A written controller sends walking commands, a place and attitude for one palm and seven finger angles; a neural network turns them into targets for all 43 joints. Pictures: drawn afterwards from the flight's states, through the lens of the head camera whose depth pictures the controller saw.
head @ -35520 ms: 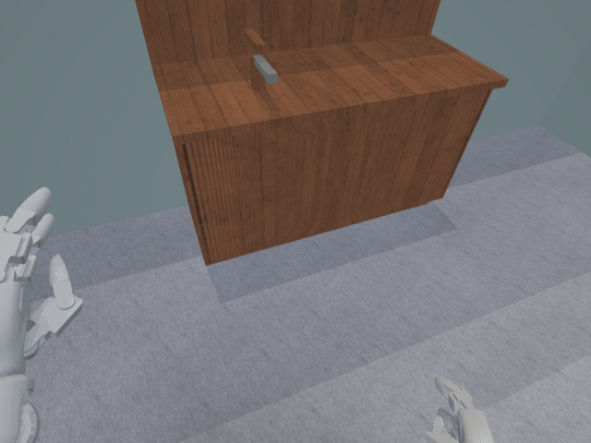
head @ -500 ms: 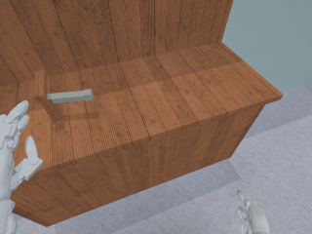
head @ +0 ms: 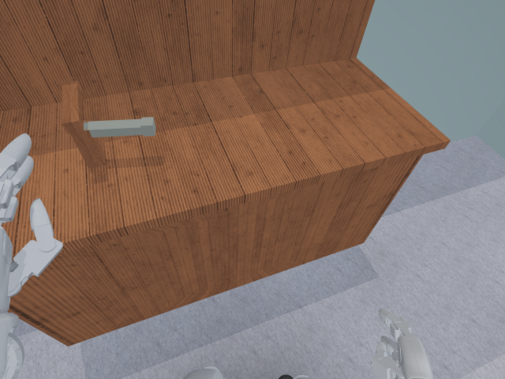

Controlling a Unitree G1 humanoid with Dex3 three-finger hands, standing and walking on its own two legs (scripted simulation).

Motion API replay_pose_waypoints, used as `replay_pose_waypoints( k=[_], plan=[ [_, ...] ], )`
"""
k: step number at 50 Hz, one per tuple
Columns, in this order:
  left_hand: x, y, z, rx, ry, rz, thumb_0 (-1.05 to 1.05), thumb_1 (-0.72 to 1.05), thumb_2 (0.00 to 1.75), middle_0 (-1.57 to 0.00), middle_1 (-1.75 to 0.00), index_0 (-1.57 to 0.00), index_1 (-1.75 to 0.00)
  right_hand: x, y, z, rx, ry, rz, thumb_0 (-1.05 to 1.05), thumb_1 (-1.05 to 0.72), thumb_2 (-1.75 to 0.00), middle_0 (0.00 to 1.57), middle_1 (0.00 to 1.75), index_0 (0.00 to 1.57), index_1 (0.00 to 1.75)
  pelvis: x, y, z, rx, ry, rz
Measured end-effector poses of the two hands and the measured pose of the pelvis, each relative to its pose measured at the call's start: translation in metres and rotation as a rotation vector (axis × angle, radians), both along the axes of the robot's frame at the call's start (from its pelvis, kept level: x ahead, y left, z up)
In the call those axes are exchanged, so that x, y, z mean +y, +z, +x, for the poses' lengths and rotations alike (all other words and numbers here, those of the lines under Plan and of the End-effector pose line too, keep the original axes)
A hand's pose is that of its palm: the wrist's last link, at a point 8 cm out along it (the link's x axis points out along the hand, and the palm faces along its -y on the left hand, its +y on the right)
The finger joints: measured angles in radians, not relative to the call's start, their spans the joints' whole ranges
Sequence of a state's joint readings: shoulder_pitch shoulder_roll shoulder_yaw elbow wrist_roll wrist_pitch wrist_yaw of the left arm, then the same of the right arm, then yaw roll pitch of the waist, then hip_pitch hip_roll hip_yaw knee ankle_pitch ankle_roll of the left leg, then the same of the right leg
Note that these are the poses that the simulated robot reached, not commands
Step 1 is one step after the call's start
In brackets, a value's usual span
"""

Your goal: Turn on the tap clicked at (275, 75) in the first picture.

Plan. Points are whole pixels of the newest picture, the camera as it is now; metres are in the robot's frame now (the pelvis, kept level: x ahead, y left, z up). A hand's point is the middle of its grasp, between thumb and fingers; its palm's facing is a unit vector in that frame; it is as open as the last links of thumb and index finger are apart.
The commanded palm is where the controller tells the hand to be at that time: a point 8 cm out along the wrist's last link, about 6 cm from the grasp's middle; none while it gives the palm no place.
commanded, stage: step back with the hand held close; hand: left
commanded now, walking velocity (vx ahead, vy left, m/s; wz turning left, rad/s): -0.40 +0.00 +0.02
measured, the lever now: (148, 126) +0.57 +0.26 +0.05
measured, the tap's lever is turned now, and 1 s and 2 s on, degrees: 77 77 77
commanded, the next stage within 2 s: stop stepping back and stand still in 0.64 s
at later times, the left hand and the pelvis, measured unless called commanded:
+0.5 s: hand (30, 306) +0.16 +0.23 +0.18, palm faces +0.29 -0.84 -0.45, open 7.4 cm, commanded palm +0.09 +0.27 +0.19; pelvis -0.07 -0.01 +0.02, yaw -1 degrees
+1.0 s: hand out of the picture +0.01 +0.20 +0.18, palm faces +0.38 -0.85 -0.35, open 7.4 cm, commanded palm -0.05 +0.24 +0.19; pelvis -0.21 -0.04 +0.02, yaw +0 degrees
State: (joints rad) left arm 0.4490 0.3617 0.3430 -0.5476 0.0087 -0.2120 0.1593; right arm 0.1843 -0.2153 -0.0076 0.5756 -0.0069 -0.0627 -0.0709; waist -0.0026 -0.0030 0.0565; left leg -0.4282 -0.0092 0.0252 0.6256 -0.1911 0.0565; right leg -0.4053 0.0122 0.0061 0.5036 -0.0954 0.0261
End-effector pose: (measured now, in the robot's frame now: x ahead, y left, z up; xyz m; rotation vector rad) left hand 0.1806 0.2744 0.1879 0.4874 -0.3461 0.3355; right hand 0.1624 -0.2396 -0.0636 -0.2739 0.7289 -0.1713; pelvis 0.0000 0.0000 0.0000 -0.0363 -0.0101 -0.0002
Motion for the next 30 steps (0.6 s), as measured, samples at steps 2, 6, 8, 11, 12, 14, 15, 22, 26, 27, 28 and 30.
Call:
replay_pose_waypoints(
  k=[2,6,8,11,12,14,15,22,26,27,28,30],
  plan=[
    [0.002,0.002,-0.004,0.0,0.002,0.028,0.01,0.89,0.9,-0.21,-0.3,-0.21,-0.3,-0.001,0.0,-0.005,-0.001,-0.009,-0.005,0.01,-0.9,-0.9,0.2,0.3,0.21,0.3,0.0,0.0,-0.003,-0.004,0.013,-0.002],
    [0.008,0.008,-0.015,-0.001,0.049,0.051,0.01,0.89,0.9,-0.22,-0.31,-0.21,-0.3,-0.001,-0.002,-0.012,0.014,0.002,0.005,0.01,-0.9,-0.9,0.2,0.3,0.2,0.3,-0.006,0.003,-0.004,0.013,0.03,-0.006],
    [0.007,0.007,-0.021,0.007,0.073,0.031,0.01,0.89,0.9,-0.21,-0.3,-0.21,-0.3,0.0,-0.004,-0.013,0.02,0.021,0.017,0.01,-0.9,-0.9,0.2,0.3,0.2,0.3,-0.01,0.004,-0.006,0.033,0.014,0.003],
    [-0.004,0.002,-0.024,0.042,0.069,-0.02,0.01,0.89,0.9,-0.21,-0.3,-0.21,-0.3,0.0,-0.008,-0.013,0.032,0.05,0.036,0.01,-0.9,-0.9,0.2,0.3,0.2,0.3,-0.015,0.008,-0.019,0.043,-0.012,-0.01],
    [-0.01,0.001,-0.025,0.053,0.053,-0.035,0.01,0.89,0.9,-0.21,-0.3,-0.2,-0.3,0.0,-0.008,-0.014,0.035,0.05,0.044,0.01,-0.9,-0.9,0.2,0.3,0.2,0.3,-0.016,0.009,-0.024,0.04,-0.014,-0.015],
    [-0.02,0.0,-0.026,0.064,0.006,-0.046,0.01,0.89,0.9,-0.21,-0.3,-0.2,-0.3,-0.002,-0.005,-0.017,0.03,0.036,0.056,0.01,-0.9,-0.9,0.2,0.3,0.21,0.3,-0.018,0.011,-0.031,0.04,-0.014,-0.013],
    [-0.024,0.001,-0.028,0.067,-0.017,-0.044,0.01,0.89,0.9,-0.21,-0.3,-0.2,-0.3,-0.002,-0.002,-0.019,0.025,0.026,0.058,0.01,-0.9,-0.9,0.2,0.3,0.21,0.3,-0.018,0.012,-0.033,0.045,-0.014,-0.01],
    [-0.013,0.007,-0.044,0.081,-0.082,0.017,0.01,0.89,0.9,-0.22,-0.31,-0.21,-0.3,-0.007,0.018,-0.04,-0.005,-0.022,0.008,0.01,-0.9,-0.9,0.2,0.3,0.2,0.3,-0.011,0.015,-0.057,0.076,-0.003,0.006],
    [-0.003,0.007,-0.066,0.112,-0.06,0.02,0.01,0.89,0.9,-0.22,-0.31,-0.21,-0.3,-0.006,0.025,-0.062,-0.023,-0.007,0.003,0.01,-0.91,-0.9,0.2,0.3,0.2,0.3,-0.009,0.018,-0.08,0.061,-0.024,0.026],
    [-0.003,0.007,-0.073,0.117,-0.052,0.01,0.01,0.89,0.9,-0.21,-0.3,-0.21,-0.3,-0.005,0.026,-0.069,-0.031,-0.002,0.006,0.01,-0.91,-0.9,0.2,0.3,0.2,0.3,-0.009,0.019,-0.086,0.056,-0.027,0.025],
    [-0.004,0.006,-0.081,0.122,-0.043,-0.004,0.01,0.89,0.9,-0.21,-0.3,-0.21,-0.3,-0.004,0.027,-0.076,-0.037,0.003,0.01,0.01,-0.91,-0.9,0.2,0.3,0.2,0.3,-0.009,0.02,-0.091,0.052,-0.031,0.024],
    [-0.007,0.004,-0.096,0.128,-0.027,-0.034,0.01,0.89,0.9,-0.21,-0.3,-0.21,-0.3,-0.003,0.026,-0.091,-0.041,0.012,0.015,0.01,-0.91,-0.9,0.2,0.3,0.2,0.3,-0.011,0.021,-0.104,0.045,-0.037,0.022]
  ],
)
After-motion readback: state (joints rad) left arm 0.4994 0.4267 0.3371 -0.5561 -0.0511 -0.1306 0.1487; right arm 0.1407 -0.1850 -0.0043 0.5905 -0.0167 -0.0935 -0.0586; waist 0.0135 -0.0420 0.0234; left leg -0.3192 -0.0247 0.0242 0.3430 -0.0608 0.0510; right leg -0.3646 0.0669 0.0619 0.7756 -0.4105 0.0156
